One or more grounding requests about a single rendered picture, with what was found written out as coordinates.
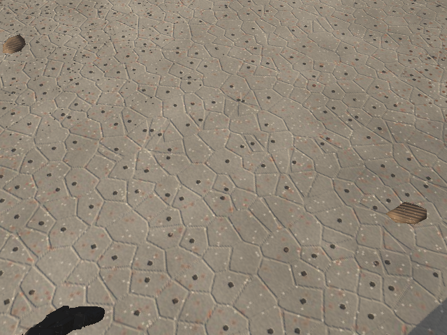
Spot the robot left hand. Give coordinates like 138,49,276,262
22,306,105,335

